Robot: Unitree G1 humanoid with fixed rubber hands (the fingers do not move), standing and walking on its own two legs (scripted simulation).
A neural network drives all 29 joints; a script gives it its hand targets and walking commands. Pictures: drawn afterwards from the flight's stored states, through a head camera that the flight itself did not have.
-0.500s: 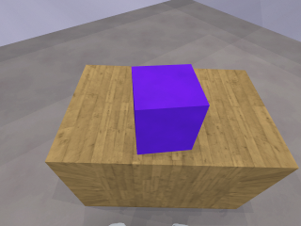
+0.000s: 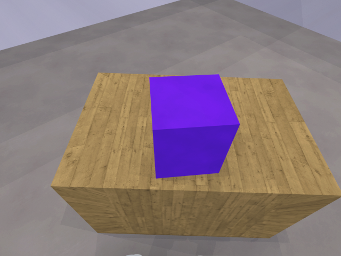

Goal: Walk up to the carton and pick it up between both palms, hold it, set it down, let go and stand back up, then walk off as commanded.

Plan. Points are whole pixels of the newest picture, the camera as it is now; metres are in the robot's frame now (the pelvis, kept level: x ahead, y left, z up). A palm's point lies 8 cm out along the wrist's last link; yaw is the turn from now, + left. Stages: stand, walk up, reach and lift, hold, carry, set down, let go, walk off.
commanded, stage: walk up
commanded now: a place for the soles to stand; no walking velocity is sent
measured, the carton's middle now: (186, 128) +0.49 -0.04 -0.02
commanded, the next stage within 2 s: reach and lift in 0.70 s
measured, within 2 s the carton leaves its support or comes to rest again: neither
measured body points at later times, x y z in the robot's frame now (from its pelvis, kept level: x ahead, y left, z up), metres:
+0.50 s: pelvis +0.01 +0.01 +0.01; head +0.03 +0.01 +0.45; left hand +0.08 +0.31 -0.13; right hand +0.06 -0.29 -0.12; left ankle +0.03 +0.13 -0.71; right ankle +0.03 -0.11 -0.71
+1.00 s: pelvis -0.01 +0.00 -0.01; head +0.05 +0.00 +0.43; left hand +0.19 +0.24 -0.11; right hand +0.13 -0.28 -0.13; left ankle +0.03 +0.14 -0.71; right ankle +0.03 -0.11 -0.71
